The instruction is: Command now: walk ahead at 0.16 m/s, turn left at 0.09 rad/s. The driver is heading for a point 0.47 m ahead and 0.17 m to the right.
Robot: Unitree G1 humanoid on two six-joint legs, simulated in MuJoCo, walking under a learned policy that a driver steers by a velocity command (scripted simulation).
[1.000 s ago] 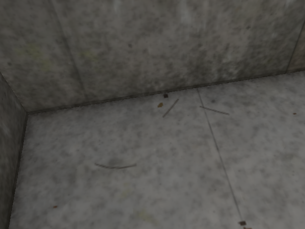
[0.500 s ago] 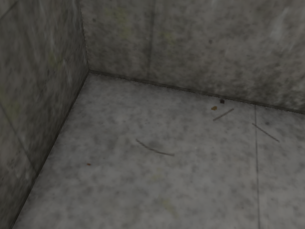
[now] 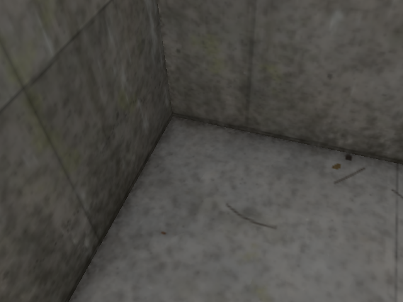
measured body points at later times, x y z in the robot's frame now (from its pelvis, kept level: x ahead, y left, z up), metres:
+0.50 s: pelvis +0.14 +0.04 +0.01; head +0.16 +0.06 +0.46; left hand +0.23 +0.30 -0.14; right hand +0.16 -0.22 -0.12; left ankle +0.10 +0.12 -0.74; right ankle +0.14 -0.11 -0.66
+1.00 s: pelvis +0.39 -0.04 -0.01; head +0.43 -0.06 +0.44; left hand +0.55 +0.19 -0.13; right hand +0.39 -0.31 -0.14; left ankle +0.42 +0.11 -0.65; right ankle +0.41 -0.08 -0.74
